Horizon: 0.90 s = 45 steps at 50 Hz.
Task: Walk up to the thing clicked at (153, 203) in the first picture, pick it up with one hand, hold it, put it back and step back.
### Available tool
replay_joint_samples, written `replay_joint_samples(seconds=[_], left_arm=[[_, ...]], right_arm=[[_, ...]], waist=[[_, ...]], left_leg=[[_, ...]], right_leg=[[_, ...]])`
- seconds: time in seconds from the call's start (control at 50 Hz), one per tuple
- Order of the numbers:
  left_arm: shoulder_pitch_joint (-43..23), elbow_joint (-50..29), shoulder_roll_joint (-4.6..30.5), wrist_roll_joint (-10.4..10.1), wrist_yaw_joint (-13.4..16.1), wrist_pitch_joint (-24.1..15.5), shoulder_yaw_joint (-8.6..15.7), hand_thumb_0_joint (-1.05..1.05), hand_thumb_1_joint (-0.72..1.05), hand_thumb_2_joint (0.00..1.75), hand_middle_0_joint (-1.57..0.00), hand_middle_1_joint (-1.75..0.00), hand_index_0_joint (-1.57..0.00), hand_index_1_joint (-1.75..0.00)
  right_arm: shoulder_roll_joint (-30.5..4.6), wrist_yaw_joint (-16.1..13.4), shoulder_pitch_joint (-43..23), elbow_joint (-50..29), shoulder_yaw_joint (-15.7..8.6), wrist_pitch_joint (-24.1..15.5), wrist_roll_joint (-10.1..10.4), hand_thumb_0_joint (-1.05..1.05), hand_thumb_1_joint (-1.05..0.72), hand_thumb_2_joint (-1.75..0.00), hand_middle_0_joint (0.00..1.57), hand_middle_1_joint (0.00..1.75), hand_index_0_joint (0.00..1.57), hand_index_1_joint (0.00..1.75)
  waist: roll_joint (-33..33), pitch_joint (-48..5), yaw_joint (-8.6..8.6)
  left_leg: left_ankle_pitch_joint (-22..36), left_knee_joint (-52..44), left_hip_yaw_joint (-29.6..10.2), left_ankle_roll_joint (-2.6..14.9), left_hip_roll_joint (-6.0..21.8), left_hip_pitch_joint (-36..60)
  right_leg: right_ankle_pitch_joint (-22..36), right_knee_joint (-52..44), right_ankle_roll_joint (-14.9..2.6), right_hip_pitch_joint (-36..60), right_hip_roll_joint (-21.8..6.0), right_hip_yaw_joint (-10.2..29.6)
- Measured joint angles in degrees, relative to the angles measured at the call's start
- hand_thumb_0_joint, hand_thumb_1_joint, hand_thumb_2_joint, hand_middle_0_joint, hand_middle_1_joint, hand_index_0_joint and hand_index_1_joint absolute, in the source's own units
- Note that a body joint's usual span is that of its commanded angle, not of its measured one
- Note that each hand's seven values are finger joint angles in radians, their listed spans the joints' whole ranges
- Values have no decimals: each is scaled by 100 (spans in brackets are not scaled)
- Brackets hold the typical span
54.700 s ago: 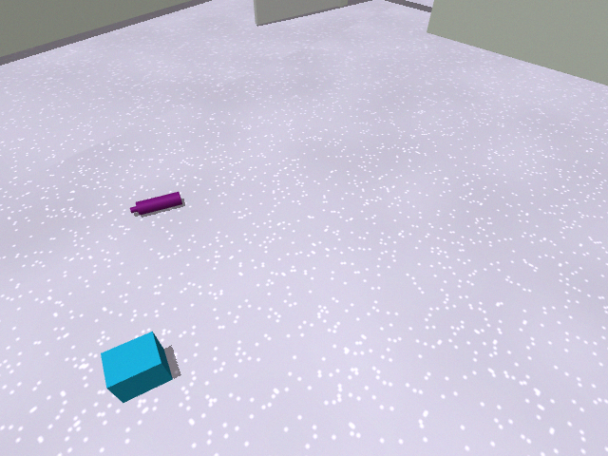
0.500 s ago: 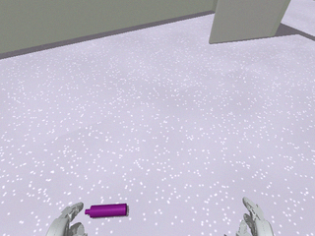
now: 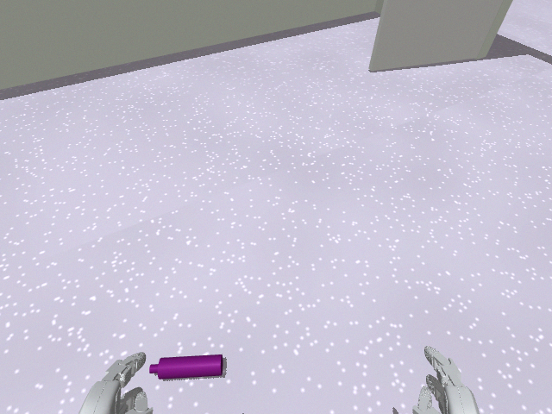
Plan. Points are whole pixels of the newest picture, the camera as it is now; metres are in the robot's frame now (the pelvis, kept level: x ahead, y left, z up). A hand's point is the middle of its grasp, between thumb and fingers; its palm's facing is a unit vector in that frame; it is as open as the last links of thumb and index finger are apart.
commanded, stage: home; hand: left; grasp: from above
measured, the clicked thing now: (186, 366) +0.42 +0.29 -0.68
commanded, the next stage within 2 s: stand in 0.58 s
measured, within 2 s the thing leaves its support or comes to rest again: neither
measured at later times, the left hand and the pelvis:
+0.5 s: hand (147, 413) +0.17 +0.18 -0.04, palm faces +0.05 -0.98 -0.20, open 7.4 cm; pelvis +0.00 +0.00 +0.00, yaw +0 degrees
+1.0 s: hand out of the picture +0.09 +0.24 -0.11, palm faces +0.02 -0.94 -0.33, open 7.4 cm; pelvis +0.00 +0.01 +0.03, yaw +0 degrees
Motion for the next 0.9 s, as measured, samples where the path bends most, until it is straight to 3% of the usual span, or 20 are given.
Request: replay_joint_samples(seconds=[0.68, 0.72, 0.76, 0.82, 0.9], left_arm=[[62, -79, 31, -5, 35, -7, -2, 1, 90, 90, -20, -29, -20, -30], [-395, 762, 108, 265, 80, -714, -137, 1, 90, 90, -20, -30, -20, -30], [-933, 1892, 190, 464, 97, -1343, -184, 1, 90, 90, -20, -30, -20, -30], [-1391, 3140, 308, 592, 76, -1811, -136, 1, 90, 90, -20, -30, -20, -30], [-1550, 4256, 394, 599, 87, -2118, -8, 1, 90, 90, -20, -30, -20, -30]], right_arm=[[5, 39, 6, -95, -22, 109, 10, 1, -90, -90, 21, 30, 20, 30], [-28, 204, -215, 253, -110, 272, -310, 1, -90, -90, 21, 30, 20, 30], [-161, 497, -469, 704, -98, 676, -514, 1, -90, -90, 21, 30, 20, 30], [-296, 825, -656, 1182, -179, 1019, -462, 1, -90, -90, 21, 31, 20, 30], [-392, 996, -642, 1571, -375, 1193, -360, 1, -90, -90, 21, 31, 20, 30]], waist=[[3, -31, -10], [-85, 361, 118], [-193, 621, 251], [-320, 862, 323], [-365, 1004, 332]], left_leg=[[-51, 73, 1, 10, -2, -35], [6, -60, 74, 35, -33, 333], [126, -302, 163, 56, -84, 665], [294, -662, 254, 80, -174, 1074], [455, -1057, 293, 102, -207, 1489]], right_leg=[[-38, 52, 10, -27, 1, 7], [-13, 1, 1, 285, -34, 73], [54, -123, -14, 545, -89, 151], [148, -324, 14, 868, -184, 230], [299, -685, 53, 1260, -220, 257]])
